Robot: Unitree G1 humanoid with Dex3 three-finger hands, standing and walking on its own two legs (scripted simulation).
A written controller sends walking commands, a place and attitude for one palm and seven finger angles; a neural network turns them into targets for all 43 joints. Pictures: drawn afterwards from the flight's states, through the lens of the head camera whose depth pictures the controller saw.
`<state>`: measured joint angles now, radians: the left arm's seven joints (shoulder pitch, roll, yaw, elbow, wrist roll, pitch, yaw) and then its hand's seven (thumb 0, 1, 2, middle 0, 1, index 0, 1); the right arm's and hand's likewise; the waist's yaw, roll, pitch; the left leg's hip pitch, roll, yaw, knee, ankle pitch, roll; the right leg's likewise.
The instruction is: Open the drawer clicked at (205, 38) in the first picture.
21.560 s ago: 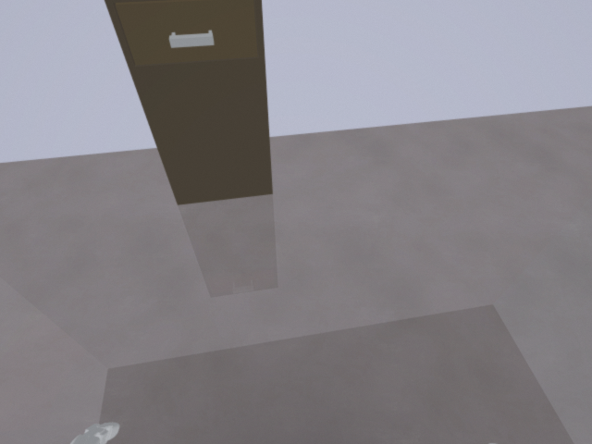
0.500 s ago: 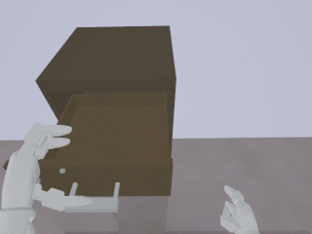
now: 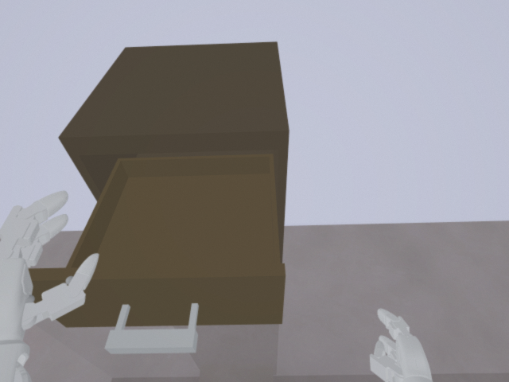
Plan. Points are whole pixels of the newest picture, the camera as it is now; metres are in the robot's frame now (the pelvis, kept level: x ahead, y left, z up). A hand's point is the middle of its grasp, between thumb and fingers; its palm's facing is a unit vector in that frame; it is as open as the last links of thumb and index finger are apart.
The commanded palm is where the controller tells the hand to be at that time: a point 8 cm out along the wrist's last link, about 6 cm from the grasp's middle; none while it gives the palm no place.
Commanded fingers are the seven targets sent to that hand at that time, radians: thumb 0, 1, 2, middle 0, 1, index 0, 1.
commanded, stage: draw the hand back to the body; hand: left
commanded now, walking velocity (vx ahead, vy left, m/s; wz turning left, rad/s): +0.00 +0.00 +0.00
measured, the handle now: (156, 325) +0.20 +0.19 -0.01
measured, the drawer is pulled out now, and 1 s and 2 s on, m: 0.28 0.28 0.28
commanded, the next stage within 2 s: step back with the hand held close in 0.28 s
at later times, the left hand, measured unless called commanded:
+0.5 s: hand (57, 280) +0.18 +0.24 +0.17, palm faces +0.40 -0.80 -0.45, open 7.4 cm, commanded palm +0.11 +0.28 +0.18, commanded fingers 0.00 0.90 0.90 -0.20 -0.30 -0.20 -0.30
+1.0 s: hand (21, 332) +0.12 +0.26 +0.16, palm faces +0.34 -0.80 -0.50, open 7.4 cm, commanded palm +0.06 +0.30 +0.18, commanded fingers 0.00 0.90 0.90 -0.20 -0.30 -0.20 -0.30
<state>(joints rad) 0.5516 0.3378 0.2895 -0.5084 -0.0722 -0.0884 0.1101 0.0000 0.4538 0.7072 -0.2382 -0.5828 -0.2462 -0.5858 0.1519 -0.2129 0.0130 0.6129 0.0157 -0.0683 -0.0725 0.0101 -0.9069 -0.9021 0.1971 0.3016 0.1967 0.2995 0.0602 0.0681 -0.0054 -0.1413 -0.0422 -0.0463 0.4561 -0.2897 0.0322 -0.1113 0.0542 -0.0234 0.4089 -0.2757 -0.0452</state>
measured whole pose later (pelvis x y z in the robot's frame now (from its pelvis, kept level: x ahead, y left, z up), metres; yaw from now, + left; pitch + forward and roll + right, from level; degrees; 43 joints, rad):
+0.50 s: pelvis -0.01 -0.01 +0.00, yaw +1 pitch +0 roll -1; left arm 0.54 0.36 0.36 -0.51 -0.07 -0.14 0.10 0.01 0.88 0.89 -0.21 -0.30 -0.22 -0.31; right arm 0.16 -0.22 0.02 0.59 0.02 -0.04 -0.06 0.01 -0.91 -0.90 0.20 0.30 0.20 0.30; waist 0.04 0.07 0.00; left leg -0.19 -0.03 -0.06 0.47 -0.27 0.03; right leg -0.14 0.07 -0.04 0.39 -0.24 -0.05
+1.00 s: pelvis -0.07 +0.02 -0.01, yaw +0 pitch +3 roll -1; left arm 0.64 0.41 0.40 -0.65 -0.05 -0.18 0.13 0.01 0.89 0.90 -0.21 -0.30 -0.22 -0.30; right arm 0.15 -0.20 -0.01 0.54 0.02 -0.02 -0.07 0.01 -0.91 -0.90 0.20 0.30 0.20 0.30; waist 0.01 0.00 0.02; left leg -0.39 -0.06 -0.03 0.57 -0.23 0.06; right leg -0.36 0.03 -0.03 0.53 -0.22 -0.02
